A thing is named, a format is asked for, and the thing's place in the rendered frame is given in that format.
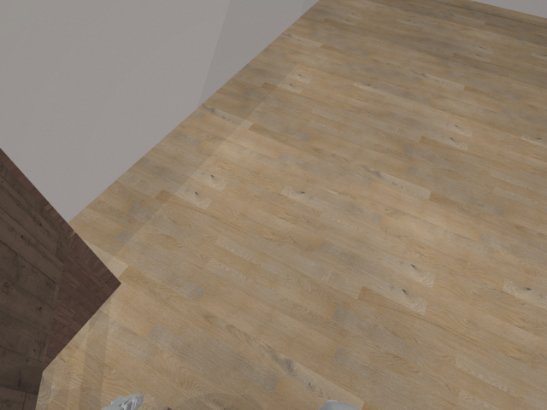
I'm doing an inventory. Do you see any cupboard door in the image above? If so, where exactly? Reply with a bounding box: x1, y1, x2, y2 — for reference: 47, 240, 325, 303
0, 162, 69, 410

